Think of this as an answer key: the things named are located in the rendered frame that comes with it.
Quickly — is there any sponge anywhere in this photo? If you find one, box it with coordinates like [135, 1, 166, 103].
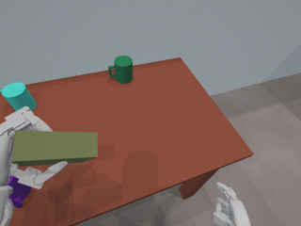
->
[11, 131, 98, 167]

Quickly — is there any left robot hand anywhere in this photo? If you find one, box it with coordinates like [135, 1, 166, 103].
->
[0, 106, 68, 189]

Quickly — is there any table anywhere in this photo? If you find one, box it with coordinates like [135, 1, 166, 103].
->
[0, 57, 254, 226]

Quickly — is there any right robot hand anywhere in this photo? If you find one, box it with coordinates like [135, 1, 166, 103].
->
[214, 182, 251, 226]

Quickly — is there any robot left forearm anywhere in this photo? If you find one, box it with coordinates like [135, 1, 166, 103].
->
[0, 186, 14, 226]

